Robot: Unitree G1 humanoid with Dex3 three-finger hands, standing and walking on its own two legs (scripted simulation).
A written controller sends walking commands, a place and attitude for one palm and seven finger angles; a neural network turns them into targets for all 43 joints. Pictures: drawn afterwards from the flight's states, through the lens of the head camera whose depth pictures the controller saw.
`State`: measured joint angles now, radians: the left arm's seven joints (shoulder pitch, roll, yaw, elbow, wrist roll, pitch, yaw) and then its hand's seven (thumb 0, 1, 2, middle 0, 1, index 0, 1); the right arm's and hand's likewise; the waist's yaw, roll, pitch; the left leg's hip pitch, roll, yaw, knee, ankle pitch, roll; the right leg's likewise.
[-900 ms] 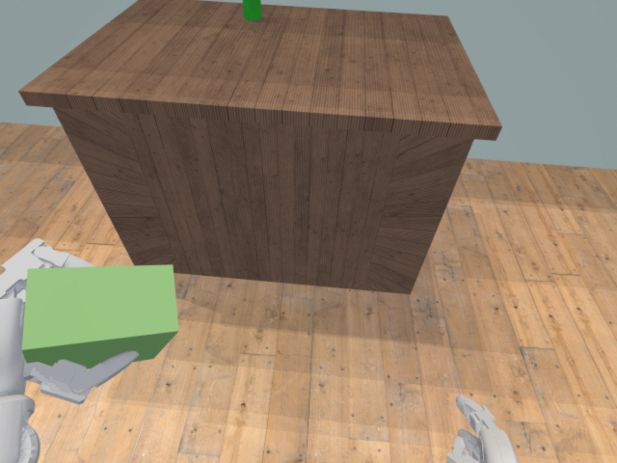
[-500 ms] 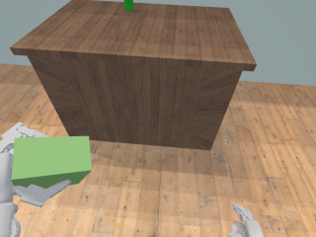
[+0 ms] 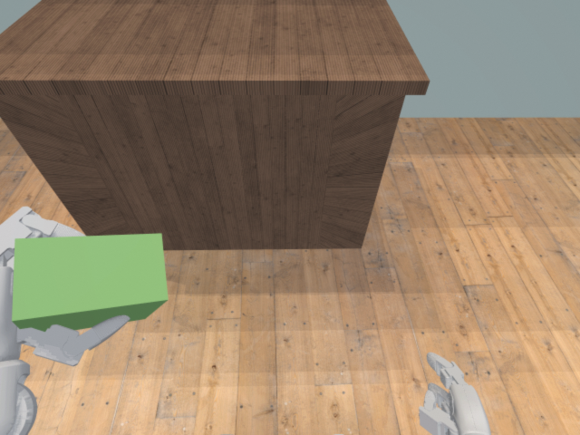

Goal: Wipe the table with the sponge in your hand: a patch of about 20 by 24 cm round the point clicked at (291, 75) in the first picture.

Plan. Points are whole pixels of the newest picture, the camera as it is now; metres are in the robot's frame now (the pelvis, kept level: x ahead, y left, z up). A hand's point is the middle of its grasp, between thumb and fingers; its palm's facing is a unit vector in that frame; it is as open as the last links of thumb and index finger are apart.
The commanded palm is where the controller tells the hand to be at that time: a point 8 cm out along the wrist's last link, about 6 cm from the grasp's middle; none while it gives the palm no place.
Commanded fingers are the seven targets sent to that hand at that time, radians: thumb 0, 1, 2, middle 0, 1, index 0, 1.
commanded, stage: turn to face it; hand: left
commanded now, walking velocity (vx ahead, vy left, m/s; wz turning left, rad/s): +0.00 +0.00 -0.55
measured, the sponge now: (113, 284) +0.23 +0.21 +0.15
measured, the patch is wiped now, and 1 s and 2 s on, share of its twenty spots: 0.00 0.00 0.00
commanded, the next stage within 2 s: take the last steps up to it in 0.56 s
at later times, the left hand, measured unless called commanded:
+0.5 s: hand (173, 266) +0.25 +0.14 +0.17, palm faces +0.21 -0.88 -0.43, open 10.5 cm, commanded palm +0.19 +0.22 +0.19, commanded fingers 0.00 0.10 1.30 -1.20 -1.60 -1.20 -1.60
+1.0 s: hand (163, 280) +0.23 +0.15 +0.18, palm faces +0.20 -0.87 -0.45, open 10.4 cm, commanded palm +0.20 +0.19 +0.19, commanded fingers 0.00 0.10 1.30 -1.20 -1.60 -1.20 -1.60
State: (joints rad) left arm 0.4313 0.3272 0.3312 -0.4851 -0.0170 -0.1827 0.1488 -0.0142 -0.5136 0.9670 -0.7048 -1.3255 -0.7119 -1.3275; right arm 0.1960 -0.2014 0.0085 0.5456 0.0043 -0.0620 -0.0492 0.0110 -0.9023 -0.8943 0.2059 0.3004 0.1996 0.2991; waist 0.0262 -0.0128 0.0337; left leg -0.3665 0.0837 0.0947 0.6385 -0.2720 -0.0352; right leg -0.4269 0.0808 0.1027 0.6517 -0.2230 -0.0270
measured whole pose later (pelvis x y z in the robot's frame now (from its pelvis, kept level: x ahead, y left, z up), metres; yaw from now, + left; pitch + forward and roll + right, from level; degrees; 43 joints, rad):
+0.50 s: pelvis -0.02 -0.03 +0.00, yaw -11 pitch -1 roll +3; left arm 0.40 0.31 0.31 -0.46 -0.02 -0.19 0.14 -0.01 -0.51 0.97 -0.70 -1.33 -0.71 -1.33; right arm 0.17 -0.19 0.02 0.59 0.00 -0.06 -0.02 0.01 -0.90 -0.89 0.21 0.30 0.20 0.30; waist 0.01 0.02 0.08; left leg -0.46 0.06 0.04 1.12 -0.45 -0.07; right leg -0.42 0.06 0.00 0.69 -0.26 -0.10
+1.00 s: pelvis -0.03 -0.04 +0.01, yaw -16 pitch -1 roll +0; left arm 0.51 0.36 0.34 -0.40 0.02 -0.19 0.15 -0.01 -0.52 0.97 -0.70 -1.33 -0.72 -1.33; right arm 0.31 -0.19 0.01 0.63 -0.01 -0.09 -0.06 0.01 -0.90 -0.89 0.20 0.30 0.20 0.30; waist 0.00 0.03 -0.07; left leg -0.15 0.06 0.05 0.54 -0.37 -0.02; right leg -0.32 0.00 -0.11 0.67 -0.40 0.01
